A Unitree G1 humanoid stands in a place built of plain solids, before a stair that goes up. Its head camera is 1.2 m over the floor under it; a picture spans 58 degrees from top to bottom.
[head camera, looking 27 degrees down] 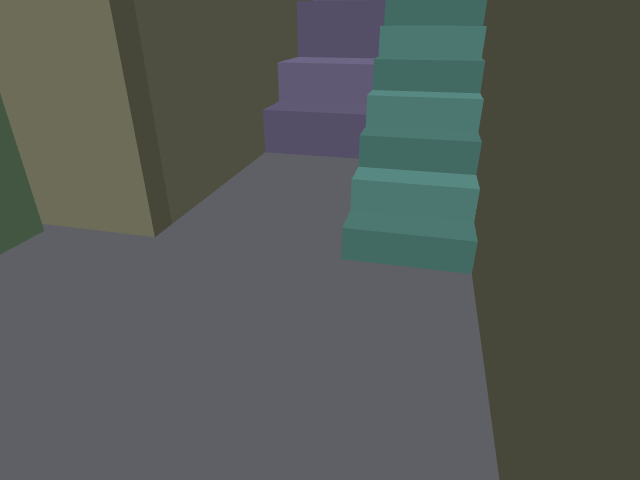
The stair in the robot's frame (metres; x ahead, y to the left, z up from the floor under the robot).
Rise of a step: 0.19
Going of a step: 0.25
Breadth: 0.70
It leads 14 degrees to the right of straight ahead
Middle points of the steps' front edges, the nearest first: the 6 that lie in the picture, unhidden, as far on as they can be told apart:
2.04 -0.46 0.19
2.28 -0.52 0.39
2.52 -0.58 0.58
2.77 -0.64 0.77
3.01 -0.70 0.97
3.25 -0.76 1.16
